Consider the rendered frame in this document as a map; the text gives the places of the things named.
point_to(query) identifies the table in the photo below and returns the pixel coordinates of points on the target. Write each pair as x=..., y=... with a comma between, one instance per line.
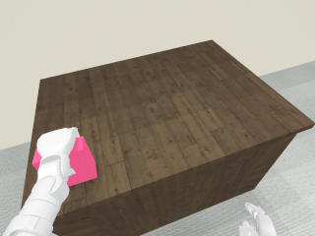
x=171, y=133

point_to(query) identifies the robot left hand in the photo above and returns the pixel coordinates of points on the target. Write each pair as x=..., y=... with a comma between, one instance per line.
x=61, y=140

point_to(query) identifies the robot right hand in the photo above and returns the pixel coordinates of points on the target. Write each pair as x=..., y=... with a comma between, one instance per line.
x=263, y=225

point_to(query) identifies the sponge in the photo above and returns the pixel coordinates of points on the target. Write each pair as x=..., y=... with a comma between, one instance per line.
x=81, y=160

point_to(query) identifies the robot left forearm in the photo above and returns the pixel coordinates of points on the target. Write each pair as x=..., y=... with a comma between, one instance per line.
x=47, y=195

